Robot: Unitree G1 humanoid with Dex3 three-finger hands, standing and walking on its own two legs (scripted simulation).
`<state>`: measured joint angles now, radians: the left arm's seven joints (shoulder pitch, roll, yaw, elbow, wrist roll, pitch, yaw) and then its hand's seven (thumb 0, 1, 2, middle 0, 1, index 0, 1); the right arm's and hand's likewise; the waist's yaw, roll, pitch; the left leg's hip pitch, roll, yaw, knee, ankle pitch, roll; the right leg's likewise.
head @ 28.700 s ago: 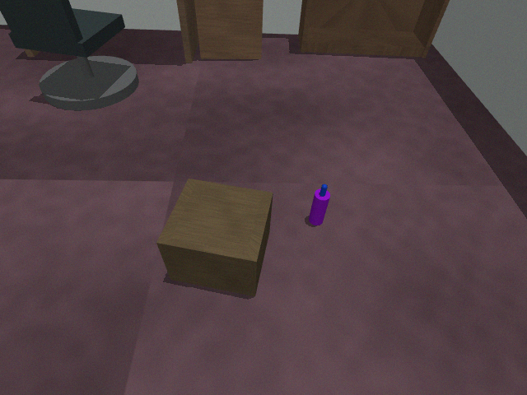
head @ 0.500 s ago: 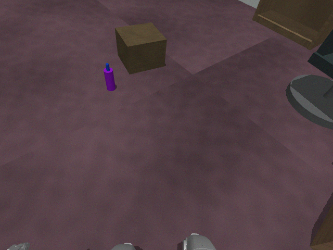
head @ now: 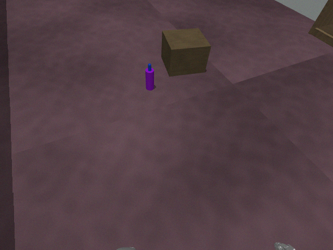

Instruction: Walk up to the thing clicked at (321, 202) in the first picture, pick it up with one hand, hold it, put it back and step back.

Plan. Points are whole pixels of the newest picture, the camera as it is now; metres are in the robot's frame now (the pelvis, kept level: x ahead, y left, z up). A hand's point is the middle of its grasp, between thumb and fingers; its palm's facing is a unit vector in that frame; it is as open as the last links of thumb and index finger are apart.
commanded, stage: walk up
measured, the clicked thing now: (149, 76) +1.47 +0.16 -0.62
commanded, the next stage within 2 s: stand in 0.52 s
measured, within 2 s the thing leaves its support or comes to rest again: neither
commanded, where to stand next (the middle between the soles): +0.06 -0.02 m, yaw +0 degrees
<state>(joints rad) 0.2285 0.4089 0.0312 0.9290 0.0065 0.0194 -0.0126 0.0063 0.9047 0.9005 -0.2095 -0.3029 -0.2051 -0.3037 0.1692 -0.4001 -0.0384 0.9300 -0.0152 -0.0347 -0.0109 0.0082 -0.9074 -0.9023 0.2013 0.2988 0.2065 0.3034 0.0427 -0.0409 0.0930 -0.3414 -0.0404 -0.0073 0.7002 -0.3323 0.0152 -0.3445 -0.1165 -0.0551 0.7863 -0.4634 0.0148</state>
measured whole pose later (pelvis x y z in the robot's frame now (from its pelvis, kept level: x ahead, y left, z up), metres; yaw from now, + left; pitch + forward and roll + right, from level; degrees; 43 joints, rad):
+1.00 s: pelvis +0.01 -0.01 +0.03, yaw +1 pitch -1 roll +0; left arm 0.09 0.36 0.01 1.16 0.01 -0.01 0.00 0.01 0.91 0.90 -0.21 -0.30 -0.20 -0.30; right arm 0.07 -0.33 0.00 1.16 -0.01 0.00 0.01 0.01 -0.91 -0.90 0.20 0.30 0.21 0.30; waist 0.01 -0.01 0.04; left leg -0.15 0.00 -0.05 0.33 -0.16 -0.02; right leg -0.11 -0.05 -0.09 0.33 -0.19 0.02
